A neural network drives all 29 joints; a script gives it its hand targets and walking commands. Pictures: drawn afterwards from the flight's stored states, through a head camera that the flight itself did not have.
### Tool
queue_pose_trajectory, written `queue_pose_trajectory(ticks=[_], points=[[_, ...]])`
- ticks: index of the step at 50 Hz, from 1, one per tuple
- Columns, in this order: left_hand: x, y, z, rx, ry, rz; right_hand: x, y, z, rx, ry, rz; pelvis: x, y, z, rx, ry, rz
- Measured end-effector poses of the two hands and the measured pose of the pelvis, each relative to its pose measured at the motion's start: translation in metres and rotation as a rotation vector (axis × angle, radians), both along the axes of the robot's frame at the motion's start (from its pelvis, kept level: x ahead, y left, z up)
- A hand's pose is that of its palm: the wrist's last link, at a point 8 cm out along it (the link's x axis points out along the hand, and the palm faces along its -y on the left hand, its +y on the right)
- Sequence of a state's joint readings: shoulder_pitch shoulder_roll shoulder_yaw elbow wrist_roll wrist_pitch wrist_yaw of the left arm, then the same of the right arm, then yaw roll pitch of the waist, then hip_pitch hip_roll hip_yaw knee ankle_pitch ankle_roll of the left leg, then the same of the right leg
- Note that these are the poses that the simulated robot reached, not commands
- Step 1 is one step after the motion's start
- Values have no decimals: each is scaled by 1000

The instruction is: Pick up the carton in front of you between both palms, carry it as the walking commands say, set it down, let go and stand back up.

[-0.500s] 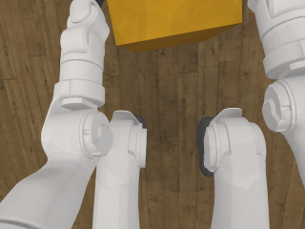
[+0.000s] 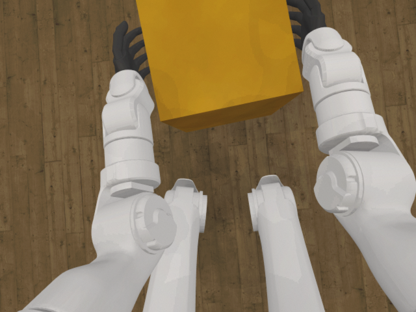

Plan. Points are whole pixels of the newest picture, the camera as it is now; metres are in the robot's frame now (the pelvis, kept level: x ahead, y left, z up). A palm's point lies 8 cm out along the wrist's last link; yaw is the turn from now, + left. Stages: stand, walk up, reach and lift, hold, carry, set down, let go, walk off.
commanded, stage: reach and lift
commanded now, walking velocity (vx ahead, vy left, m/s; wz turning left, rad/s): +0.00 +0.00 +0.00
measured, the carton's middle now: (219, 66) +0.53 -0.01 -0.14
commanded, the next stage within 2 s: none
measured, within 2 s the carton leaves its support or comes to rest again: neither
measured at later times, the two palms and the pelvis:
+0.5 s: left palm (71, 49) +0.47 +0.14 +0.09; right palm (365, 12) +0.48 -0.16 +0.08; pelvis +0.04 +0.00 +0.13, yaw -1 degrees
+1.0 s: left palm out of the picture +0.43 +0.15 +0.24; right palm out of the picture +0.43 -0.15 +0.23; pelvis +0.09 +0.01 +0.26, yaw -2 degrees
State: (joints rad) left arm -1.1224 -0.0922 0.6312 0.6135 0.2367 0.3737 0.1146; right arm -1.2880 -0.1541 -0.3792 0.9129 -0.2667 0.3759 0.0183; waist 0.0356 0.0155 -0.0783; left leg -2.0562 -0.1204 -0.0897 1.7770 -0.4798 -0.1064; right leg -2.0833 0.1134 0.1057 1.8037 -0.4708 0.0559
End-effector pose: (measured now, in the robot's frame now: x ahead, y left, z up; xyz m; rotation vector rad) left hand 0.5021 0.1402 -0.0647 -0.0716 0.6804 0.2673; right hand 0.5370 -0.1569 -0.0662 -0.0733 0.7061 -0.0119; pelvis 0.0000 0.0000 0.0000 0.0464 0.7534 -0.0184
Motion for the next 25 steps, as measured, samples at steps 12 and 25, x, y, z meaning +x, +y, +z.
queue_pose_trajectory(ticks=[12, 25], points=[[-9, -1, 69, 3, -10, -29, -23, -3, 62, 25, -7, -49, 21, 1, 53, -10, -15, -3], [-32, 2, 155, 0, -4, -56, -54, 1, 149, 32, 1, -85, 45, 1, 125, -22, -125, -8]])
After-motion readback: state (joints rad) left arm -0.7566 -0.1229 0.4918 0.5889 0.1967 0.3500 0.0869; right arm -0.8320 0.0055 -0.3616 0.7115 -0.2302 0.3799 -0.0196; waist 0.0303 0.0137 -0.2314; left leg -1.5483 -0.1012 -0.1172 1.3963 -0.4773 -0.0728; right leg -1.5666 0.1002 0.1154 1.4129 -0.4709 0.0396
